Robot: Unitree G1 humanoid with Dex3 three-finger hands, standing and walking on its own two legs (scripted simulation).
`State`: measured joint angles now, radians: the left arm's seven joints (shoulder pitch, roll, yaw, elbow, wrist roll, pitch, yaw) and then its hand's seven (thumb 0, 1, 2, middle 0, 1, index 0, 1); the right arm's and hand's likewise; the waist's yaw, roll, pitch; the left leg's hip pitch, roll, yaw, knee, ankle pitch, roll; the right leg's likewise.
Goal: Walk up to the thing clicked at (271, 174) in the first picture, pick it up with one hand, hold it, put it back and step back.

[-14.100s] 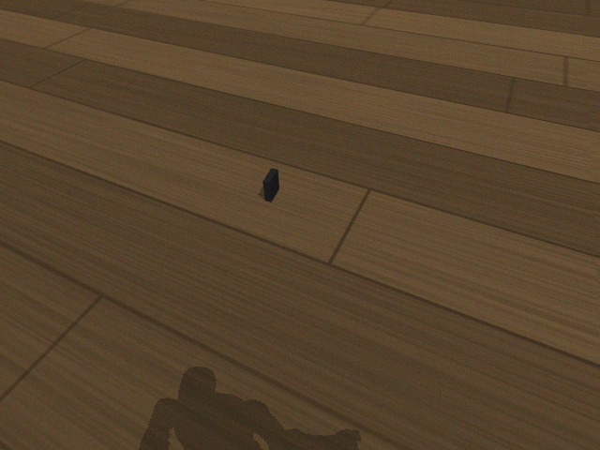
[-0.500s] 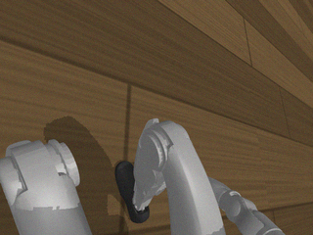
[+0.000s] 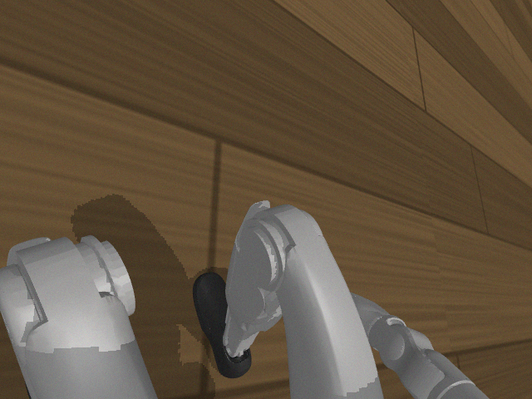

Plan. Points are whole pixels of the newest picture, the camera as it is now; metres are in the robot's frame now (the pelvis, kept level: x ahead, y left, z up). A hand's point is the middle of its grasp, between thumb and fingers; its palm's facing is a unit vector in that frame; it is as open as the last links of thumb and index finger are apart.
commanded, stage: close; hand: left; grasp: from the side
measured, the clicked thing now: out of the picture +0.44 +0.31 -0.22
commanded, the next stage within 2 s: settle in 0.46 s
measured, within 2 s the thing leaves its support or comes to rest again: leaves its support in 0.96 s
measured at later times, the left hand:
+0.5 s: hand out of the picture +0.40 +0.31 -0.19, palm faces +0.48 -0.88 +0.01, open 8.0 cm
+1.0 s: hand out of the picture +0.40 +0.32 -0.18, palm faces +0.48 -0.88 +0.03, open 8.1 cm
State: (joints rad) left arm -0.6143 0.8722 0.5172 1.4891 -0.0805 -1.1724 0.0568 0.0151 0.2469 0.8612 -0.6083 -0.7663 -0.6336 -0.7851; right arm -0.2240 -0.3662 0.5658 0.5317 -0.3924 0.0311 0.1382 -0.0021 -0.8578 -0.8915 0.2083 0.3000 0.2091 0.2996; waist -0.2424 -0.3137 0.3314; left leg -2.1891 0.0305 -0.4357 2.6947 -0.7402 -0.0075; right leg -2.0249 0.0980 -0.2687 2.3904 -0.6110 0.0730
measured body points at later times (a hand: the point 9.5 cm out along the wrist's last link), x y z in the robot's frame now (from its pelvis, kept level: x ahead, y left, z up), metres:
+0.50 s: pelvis +0.00 +0.00 +0.00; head +0.21 +0.22 +0.32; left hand +0.37 +0.36 -0.19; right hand +0.19 -0.22 -0.02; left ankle +0.08 +0.12 -0.25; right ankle +0.15 -0.13 -0.25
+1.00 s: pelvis +0.00 +0.00 +0.00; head +0.21 +0.22 +0.32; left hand +0.37 +0.36 -0.18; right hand +0.19 -0.22 -0.02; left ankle +0.08 +0.12 -0.25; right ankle +0.15 -0.13 -0.25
